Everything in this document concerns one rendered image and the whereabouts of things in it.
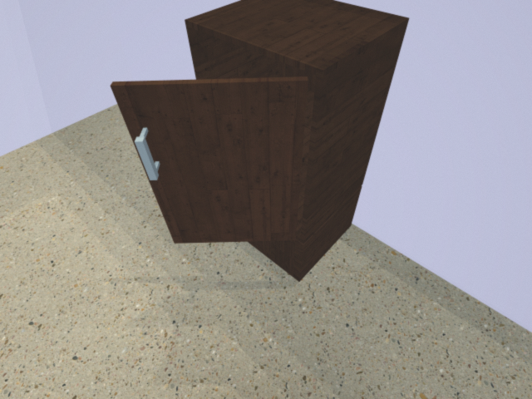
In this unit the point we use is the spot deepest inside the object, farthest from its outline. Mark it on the cupboard door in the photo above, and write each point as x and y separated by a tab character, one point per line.
230	153

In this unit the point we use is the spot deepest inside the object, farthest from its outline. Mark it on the handle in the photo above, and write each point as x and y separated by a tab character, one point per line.
151	167

